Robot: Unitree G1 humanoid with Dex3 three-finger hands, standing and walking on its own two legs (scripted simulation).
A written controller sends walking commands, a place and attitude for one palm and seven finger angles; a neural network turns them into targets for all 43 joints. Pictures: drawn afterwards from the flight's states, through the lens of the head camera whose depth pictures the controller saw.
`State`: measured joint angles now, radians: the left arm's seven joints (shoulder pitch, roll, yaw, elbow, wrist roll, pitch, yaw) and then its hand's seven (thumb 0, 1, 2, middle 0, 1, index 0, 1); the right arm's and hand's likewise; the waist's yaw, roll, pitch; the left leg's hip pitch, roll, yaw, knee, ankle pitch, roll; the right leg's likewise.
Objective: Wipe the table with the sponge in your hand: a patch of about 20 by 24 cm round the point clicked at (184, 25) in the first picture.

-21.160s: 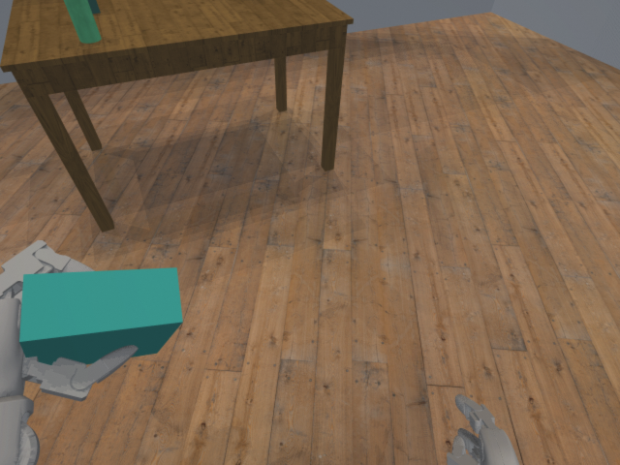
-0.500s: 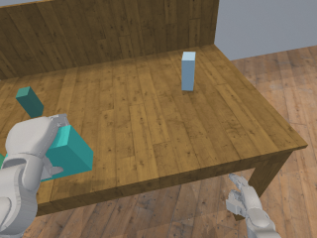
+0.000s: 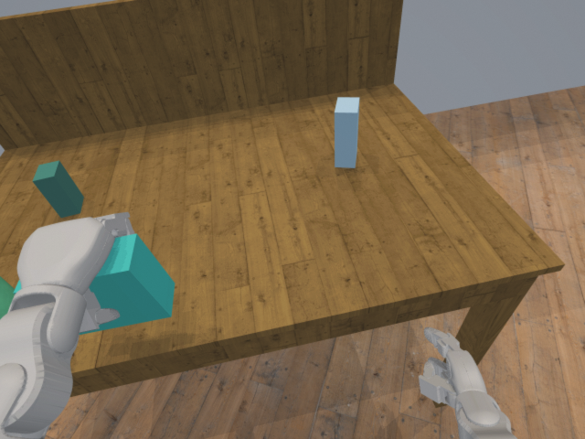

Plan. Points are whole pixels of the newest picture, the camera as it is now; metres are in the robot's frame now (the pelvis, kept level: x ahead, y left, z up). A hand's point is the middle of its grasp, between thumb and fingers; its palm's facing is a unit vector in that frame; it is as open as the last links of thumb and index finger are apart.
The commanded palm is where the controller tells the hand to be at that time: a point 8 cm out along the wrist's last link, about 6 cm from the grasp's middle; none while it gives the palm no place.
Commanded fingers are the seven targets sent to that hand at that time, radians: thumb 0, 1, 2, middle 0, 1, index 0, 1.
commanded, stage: move the sponge above the wiping area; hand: left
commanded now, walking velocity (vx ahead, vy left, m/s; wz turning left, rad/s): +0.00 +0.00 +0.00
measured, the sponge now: (112, 294) +0.23 +0.29 +0.10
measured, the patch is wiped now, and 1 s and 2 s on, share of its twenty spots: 0.00 0.00 0.00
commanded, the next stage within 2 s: none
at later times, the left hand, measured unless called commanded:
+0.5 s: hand (107, 277) +0.23 +0.29 +0.13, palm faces +0.04 -0.04 -1.00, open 9.7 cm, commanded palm +0.20 +0.28 +0.20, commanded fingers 0.00 0.10 1.30 -1.20 -1.60 -1.20 -1.60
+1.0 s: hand (111, 283) +0.24 +0.29 +0.12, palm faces +0.02 -0.05 -1.00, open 9.7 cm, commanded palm +0.21 +0.29 +0.18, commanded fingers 0.00 0.10 1.30 -1.20 -1.60 -1.20 -1.60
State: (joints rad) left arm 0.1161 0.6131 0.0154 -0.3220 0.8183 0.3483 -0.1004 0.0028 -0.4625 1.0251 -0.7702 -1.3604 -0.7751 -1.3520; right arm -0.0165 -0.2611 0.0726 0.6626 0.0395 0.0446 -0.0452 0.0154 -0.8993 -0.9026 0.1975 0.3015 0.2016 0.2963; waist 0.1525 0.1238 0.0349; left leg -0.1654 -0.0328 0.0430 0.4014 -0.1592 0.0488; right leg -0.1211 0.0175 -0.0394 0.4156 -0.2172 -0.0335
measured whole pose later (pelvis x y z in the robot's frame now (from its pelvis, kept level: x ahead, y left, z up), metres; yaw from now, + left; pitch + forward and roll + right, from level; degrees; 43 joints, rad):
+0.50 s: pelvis +0.00 -0.02 +0.00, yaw +0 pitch -4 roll +0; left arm 0.11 0.62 0.04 -0.20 0.82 0.29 -0.09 0.00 -0.46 1.03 -0.77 -1.36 -0.77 -1.35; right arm 0.02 -0.28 0.05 0.67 0.04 0.03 -0.06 0.02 -0.90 -0.90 0.20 0.30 0.20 0.30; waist 0.13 0.12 0.04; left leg -0.16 -0.01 0.04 0.41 -0.17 0.03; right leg -0.11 0.04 -0.04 0.41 -0.22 -0.05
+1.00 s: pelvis +0.02 -0.01 +0.00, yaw +0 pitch -3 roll +0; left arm 0.17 0.59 0.04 -0.21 0.83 0.28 -0.06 0.00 -0.46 1.03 -0.77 -1.36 -0.77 -1.35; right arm 0.03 -0.28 0.04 0.66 0.04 0.03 -0.05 0.02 -0.90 -0.90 0.20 0.30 0.20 0.30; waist 0.13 0.12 0.02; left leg -0.17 -0.02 0.03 0.42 -0.19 0.03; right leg -0.11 0.03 -0.05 0.41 -0.24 -0.05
